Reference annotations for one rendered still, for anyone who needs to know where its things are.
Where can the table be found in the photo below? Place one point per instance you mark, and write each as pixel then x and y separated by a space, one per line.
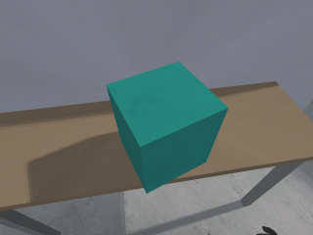
pixel 64 153

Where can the carton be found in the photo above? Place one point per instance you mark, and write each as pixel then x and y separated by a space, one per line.
pixel 167 122

